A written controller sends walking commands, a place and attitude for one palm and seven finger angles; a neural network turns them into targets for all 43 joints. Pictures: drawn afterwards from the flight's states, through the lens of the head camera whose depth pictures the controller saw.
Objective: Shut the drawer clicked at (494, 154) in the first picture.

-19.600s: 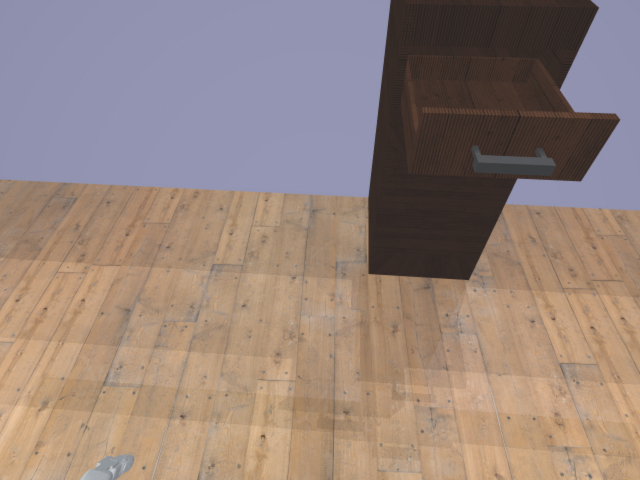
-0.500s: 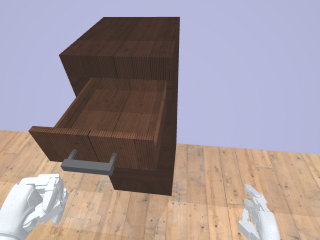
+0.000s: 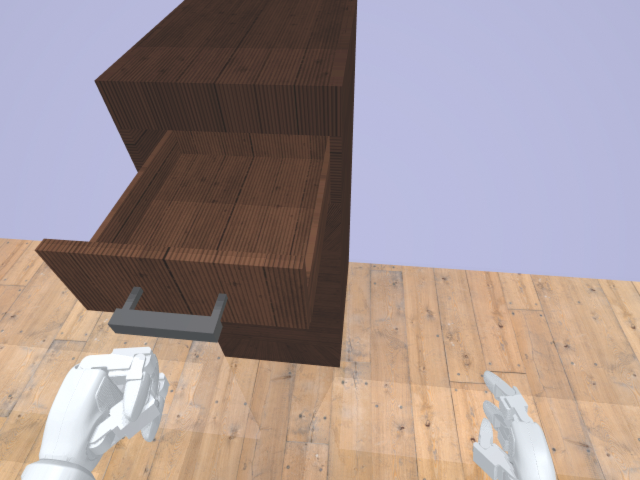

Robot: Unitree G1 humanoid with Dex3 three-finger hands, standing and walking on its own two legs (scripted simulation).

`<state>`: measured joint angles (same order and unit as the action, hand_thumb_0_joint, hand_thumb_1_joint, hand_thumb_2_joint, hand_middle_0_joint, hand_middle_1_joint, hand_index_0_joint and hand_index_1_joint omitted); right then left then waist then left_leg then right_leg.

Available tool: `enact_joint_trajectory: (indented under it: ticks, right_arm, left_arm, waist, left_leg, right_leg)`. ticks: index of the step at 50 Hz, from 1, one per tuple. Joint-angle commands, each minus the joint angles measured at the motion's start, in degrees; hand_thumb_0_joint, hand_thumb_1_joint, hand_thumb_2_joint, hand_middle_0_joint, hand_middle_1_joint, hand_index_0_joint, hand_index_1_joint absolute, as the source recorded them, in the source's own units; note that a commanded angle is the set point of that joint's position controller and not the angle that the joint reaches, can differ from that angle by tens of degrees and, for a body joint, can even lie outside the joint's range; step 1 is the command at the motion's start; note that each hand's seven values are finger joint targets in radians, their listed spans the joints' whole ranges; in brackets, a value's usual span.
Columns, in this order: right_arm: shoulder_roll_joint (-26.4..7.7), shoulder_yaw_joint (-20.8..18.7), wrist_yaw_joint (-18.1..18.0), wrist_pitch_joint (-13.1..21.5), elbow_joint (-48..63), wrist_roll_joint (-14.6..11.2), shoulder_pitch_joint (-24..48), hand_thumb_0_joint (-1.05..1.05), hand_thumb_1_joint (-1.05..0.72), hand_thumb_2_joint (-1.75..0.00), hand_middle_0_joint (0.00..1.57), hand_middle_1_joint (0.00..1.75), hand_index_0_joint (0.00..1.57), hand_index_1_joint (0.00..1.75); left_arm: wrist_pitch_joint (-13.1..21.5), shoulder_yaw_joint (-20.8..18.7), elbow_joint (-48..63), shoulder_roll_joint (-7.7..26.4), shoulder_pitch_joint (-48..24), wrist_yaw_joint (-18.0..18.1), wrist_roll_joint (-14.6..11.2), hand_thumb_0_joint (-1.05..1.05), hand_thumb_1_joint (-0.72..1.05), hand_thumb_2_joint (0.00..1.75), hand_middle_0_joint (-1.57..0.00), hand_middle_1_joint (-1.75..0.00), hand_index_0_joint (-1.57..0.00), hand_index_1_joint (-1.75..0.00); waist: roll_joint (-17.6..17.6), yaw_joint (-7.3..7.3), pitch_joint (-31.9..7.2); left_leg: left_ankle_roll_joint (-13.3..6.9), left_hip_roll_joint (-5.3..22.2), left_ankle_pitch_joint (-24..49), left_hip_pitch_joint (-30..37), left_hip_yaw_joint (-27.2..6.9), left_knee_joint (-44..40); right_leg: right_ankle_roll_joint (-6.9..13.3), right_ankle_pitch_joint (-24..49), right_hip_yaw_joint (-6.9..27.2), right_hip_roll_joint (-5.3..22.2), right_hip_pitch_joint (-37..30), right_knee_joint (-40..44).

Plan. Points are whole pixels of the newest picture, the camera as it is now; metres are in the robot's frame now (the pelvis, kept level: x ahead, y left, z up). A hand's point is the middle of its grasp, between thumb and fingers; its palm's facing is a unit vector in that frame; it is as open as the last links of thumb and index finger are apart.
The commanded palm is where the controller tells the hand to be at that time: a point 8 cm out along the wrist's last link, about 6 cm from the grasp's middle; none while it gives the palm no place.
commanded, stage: bring the fist close to the handle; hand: left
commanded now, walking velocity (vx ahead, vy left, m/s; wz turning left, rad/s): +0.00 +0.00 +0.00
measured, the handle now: (172, 311) +0.30 +0.23 +0.05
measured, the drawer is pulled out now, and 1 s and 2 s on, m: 0.28 0.28 0.17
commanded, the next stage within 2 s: push the drawer shut in 0.84 s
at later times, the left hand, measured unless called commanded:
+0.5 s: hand (185, 389) +0.21 +0.18 +0.05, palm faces -0.01 -1.00 -0.06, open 3.3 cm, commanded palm +0.18 +0.24 +0.05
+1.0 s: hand (181, 384) +0.21 +0.18 +0.05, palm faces +0.00 -1.00 -0.08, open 3.3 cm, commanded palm +0.19 +0.24 +0.05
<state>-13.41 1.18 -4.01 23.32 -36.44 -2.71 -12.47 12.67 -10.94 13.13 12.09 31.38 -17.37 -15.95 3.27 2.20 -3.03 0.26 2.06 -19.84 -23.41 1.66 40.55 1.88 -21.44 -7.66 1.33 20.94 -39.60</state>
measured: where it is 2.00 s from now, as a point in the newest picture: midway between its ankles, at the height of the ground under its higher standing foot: outside the picture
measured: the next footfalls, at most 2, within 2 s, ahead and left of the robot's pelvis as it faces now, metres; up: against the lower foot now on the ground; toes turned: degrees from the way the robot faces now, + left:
none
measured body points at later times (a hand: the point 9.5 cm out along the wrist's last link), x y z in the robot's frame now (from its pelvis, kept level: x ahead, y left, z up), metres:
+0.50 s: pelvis -0.01 +0.01 -0.02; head +0.03 +0.00 +0.43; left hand +0.20 +0.23 +0.05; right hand +0.17 -0.23 -0.10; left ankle +0.01 +0.12 -0.72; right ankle -0.01 -0.09 -0.72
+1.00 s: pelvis +0.00 +0.00 -0.02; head +0.04 -0.01 +0.42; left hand +0.20 +0.24 +0.06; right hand +0.18 -0.24 -0.10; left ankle +0.01 +0.12 -0.72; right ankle -0.01 -0.09 -0.72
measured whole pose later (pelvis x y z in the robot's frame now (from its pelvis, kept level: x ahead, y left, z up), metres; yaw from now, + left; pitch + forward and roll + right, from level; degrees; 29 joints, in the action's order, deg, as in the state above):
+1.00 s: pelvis +0.00 +0.00 -0.02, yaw +0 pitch +9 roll -1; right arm -14.3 0.3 -3.4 14.3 -32.5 -2.2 -12.9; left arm 19.3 -9.1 5.9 12.2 25.1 -13.9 -15.0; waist 2.8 -0.1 -4.8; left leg 0.1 2.0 -24.2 -35.5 1.1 50.9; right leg 1.8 -25.9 -7.8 2.0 32.7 -49.9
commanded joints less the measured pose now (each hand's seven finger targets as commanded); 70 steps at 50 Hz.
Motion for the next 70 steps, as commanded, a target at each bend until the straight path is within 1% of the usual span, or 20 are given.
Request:
enact_joint_trajectory:
  ticks: [1,5,9,15,18,20,23,24,28,30,31,36,40,46,47,51,58,63,65,70]
  right_arm:
    - [-6.17,-2.68,-0.18,2.08,9.55,-0.02,5.83,0.00,-0.90,-0.90,0.20,0.30,0.20,0.30]
    - [-6.42,-2.94,0.00,1.35,9.24,0.28,5.63,0.00,-0.90,-0.90,0.20,0.30,0.20,0.30]
    - [-6.51,-3.12,0.55,0.91,9.79,0.40,4.58,0.00,-0.90,-0.90,0.20,0.30,0.20,0.30]
    - [-6.80,-3.56,0.72,-1.08,10.03,0.73,4.17,0.00,-0.90,-0.90,0.20,0.30,0.20,0.30]
    - [-6.86,-3.37,0.70,-1.93,10.63,0.74,3.76,0.00,-0.90,-0.90,0.20,0.30,0.20,0.30]
    - [-7.05,-3.15,0.67,-2.49,10.62,0.89,3.65,0.00,-0.90,-0.90,0.20,0.30,0.20,0.30]
    - [-7.10,-3.17,0.78,-2.78,11.39,0.87,2.97,0.00,-0.90,-0.90,0.20,0.30,0.20,0.30]
    - [-7.07,-3.24,0.85,-2.76,11.73,0.87,2.98,0.00,-0.90,-0.90,0.20,0.30,0.20,0.30]
    - [-6.66,-3.55,1.08,-3.74,12.45,0.73,2.67,0.00,-0.90,-0.90,0.20,0.30,0.20,0.30]
    - [-6.53,-3.62,1.09,-4.75,12.10,0.70,3.27,0.00,-0.90,-0.90,0.20,0.30,0.20,0.30]
    - [-6.35,-3.63,1.14,-5.21,12.58,0.53,3.33,0.00,-0.90,-0.90,0.20,0.30,0.20,0.30]
    - [-6.53,-3.28,0.96,-6.26,13.35,0.48,3.53,0.00,-0.90,-0.90,0.20,0.30,0.20,0.30]
    - [-6.98,-3.20,0.51,-6.28,12.91,0.66,2.76,0.00,-0.90,-0.90,0.20,0.30,0.20,0.30]
    - [-6.95,-3.21,0.33,-5.80,12.31,0.42,2.27,0.00,-0.90,-0.90,0.20,0.30,0.20,0.30]
    - [-6.93,-3.41,0.35,-5.87,12.27,0.29,2.38,0.00,-0.90,-0.90,0.20,0.30,0.20,0.30]
    - [-7.33,-3.10,0.17,-6.18,12.24,0.26,2.48,0.00,-0.90,-0.90,0.20,0.30,0.20,0.30]
    - [-7.40,-3.16,0.10,-6.93,12.41,0.35,2.27,0.00,-0.90,-0.90,0.20,0.30,0.20,0.30]
    - [-7.67,-2.59,0.03,-6.90,11.57,0.34,2.11,0.00,-0.90,-0.90,0.20,0.30,0.20,0.30]
    - [-8.07,-2.46,-0.22,-6.95,11.01,0.40,2.30,0.00,-0.90,-0.90,0.20,0.30,0.20,0.30]
    - [-8.43,-2.48,-0.48,-7.08,10.12,0.21,1.97,0.00,-0.90,-0.90,0.20,0.30,0.20,0.30]
  left_arm:
    - [4.12,-4.61,9.90,6.18,-2.03,0.41,-1.26,0.00,0.90,0.90,-1.40,-1.60,-1.40,-1.60]
    - [5.27,-4.92,8.57,6.70,-3.36,1.22,-0.94,0.00,0.90,0.90,-1.40,-1.60,-1.40,-1.60]
    - [6.94,-1.59,8.65,4.68,-4.80,1.50,-0.31,0.00,0.90,0.90,-1.40,-1.60,-1.40,-1.60]
    - [8.29,-2.25,5.65,5.53,-5.33,3.21,0.94,0.00,0.90,0.90,-1.40,-1.60,-1.40,-1.60]
    - [9.23,-1.02,5.42,4.65,-8.35,3.46,0.83,0.00,0.90,0.90,-1.40,-1.60,-1.40,-1.60]
    - [9.75,-0.17,4.52,4.62,-10.53,4.08,1.39,0.00,0.90,0.90,-1.40,-1.60,-1.40,-1.60]
    - [10.66,1.34,4.98,3.97,-12.43,4.36,1.57,0.00,0.90,0.90,-1.40,-1.60,-1.40,-1.60]
    - [10.70,0.67,5.56,4.73,-11.28,4.52,1.55,0.00,0.90,0.90,-1.40,-1.60,-1.40,-1.60]
    - [9.91,-0.46,6.83,5.49,-8.00,5.67,1.69,0.00,0.90,0.90,-1.40,-1.60,-1.40,-1.60]
    - [8.92,-2.49,4.65,6.37,-5.29,6.21,1.66,0.00,0.90,0.90,-1.40,-1.60,-1.40,-1.60]
    - [8.58,-1.26,4.98,4.67,-4.10,6.11,1.45,0.00,0.90,0.90,-1.40,-1.60,-1.40,-1.60]
    - [7.75,0.75,5.60,3.83,-5.60,5.62,1.31,0.00,0.90,0.90,-1.40,-1.60,-1.40,-1.60]
    - [9.56,-1.79,7.16,7.08,-8.96,5.11,0.97,0.00,0.90,0.90,-1.40,-1.60,-1.40,-1.60]
    - [10.86,-2.35,5.29,6.80,-9.41,3.61,-0.27,0.00,0.90,0.90,-1.40,-1.60,-1.40,-1.60]
    - [10.51,-3.29,4.09,7.31,-7.75,3.29,-0.31,0.00,0.90,0.90,-1.40,-1.60,-1.40,-1.60]
    - [9.11,-1.45,2.82,6.36,-11.59,2.71,-0.41,0.00,0.90,0.90,-1.40,-1.60,-1.40,-1.60]
    - [8.50,-4.81,0.24,8.76,-14.12,3.54,-0.75,0.00,0.90,0.90,-1.40,-1.60,-1.40,-1.60]
    - [9.04,-2.55,-1.20,7.63,-22.00,3.71,-0.58,0.00,0.90,0.90,-1.40,-1.60,-1.40,-1.60]
    - [9.30,-3.02,-2.04,9.05,-25.89,4.00,-0.17,0.00,0.90,0.90,-1.40,-1.60,-1.40,-1.60]
    - [8.86,-2.90,-6.10,9.69,-32.46,3.96,0.19,0.00,0.90,0.90,-1.40,-1.60,-1.40,-1.60]
  waist:
    - [-3.04,-0.50,-5.29]
    - [-3.04,-0.86,-5.75]
    - [-1.44,-1.74,-6.63]
    - [-3.94,-1.71,-7.74]
    - [-1.75,-2.30,-8.08]
    - [-2.70,-2.85,-7.59]
    - [-1.22,-2.98,-9.92]
    - [-0.13,-2.28,-11.50]
    - [-2.31,-1.76,-14.57]
    - [-3.92,-1.22,-12.96]
    - [-4.12,-1.49,-11.86]
    - [-3.23,-2.74,-7.76]
    - [-3.24,-3.35,-9.20]
    - [-2.36,-3.44,-11.54]
    - [-1.95,-2.86,-11.82]
    - [-2.58,-3.87,-10.74]
    - [-3.70,-2.62,-12.62]
    - [-2.03,-4.21,-10.57]
    - [-1.93,-4.53,-9.96]
    - [-3.14,-4.93,-11.67]
  left_leg:
    - [-1.68,-2.58,9.84,2.38,-1.77,-4.00]
    - [-1.69,-2.40,10.09,1.33,-2.05,-3.00]
    - [-1.59,-2.38,9.68,1.10,-2.27,-2.11]
    - [-1.55,-2.21,8.59,-1.79,-2.57,-0.57]
    - [-1.30,-2.30,7.21,-2.73,-2.52,0.34]
    - [-1.40,-2.09,5.98,-3.91,-2.84,0.89]
    - [-1.23,-1.97,5.92,-3.76,-3.13,1.75]
    - [-1.20,-1.93,6.39,-3.39,-3.07,1.75]
    - [-1.30,-1.65,9.99,-2.72,-2.77,2.12]
    - [-1.31,-1.69,10.07,-4.39,-2.64,1.93]
    - [-1.22,-1.67,10.21,-4.52,-2.51,1.85]
    - [-1.41,-1.76,7.20,-5.73,-2.35,2.11]
    - [-1.56,-1.83,6.83,-6.03,-2.53,3.29]
    - [-1.56,-2.05,8.39,-5.38,-2.52,4.34]
    - [-1.44,-1.99,8.88,-5.39,-2.43,4.21]
    - [-1.65,-2.02,8.76,-5.51,-2.56,4.21]
    - [-1.52,-2.07,9.74,-5.50,-2.15,3.54]
    - [-1.46,-2.02,7.54,-5.11,-2.41,3.26]
    - [-1.56,-1.96,6.14,-5.67,-2.69,3.18]
    - [-1.63,-1.98,4.90,-5.25,-2.83,2.85]
  right_leg:
    - [-1.73,11.43,4.80,-0.83,0.05,6.76]
    - [-1.59,11.62,4.29,-0.96,1.08,5.47]
    - [-1.46,11.06,3.54,-0.98,3.24,3.39]
    - [-1.31,9.41,3.53,-1.04,4.99,1.33]
    - [-1.30,7.99,3.45,-0.94,6.86,-0.08]
    - [-1.25,6.43,3.53,-1.04,8.04,-0.54]
    - [-1.15,6.34,3.41,-0.98,9.03,-2.08]
    - [-1.01,6.64,3.53,-0.85,8.15,-2.24]
    - [-1.15,10.75,3.42,-0.89,5.85,-2.84]
    - [-1.10,11.14,3.45,-0.99,4.89,-2.48]
    - [-1.22,11.57,3.13,-0.98,5.40,-2.66]
    - [-1.46,8.96,3.56,-0.92,7.85,-1.61]
    - [-1.41,8.19,4.47,-0.88,7.76,-1.63]
    - [-1.44,10.47,4.97,-0.62,7.14,-1.94]
    - [-1.37,11.09,4.90,-0.64,6.76,-2.08]
    - [-1.63,11.45,4.97,-0.53,7.43,-1.70]
    - [-1.75,12.97,5.56,-0.25,4.84,-1.36]
    - [-1.74,10.20,5.28,-0.40,7.67,-1.00]
    - [-1.58,7.96,5.52,-0.42,8.25,-0.67]
    - [-1.68,6.29,6.00,-0.29,7.93,-0.15]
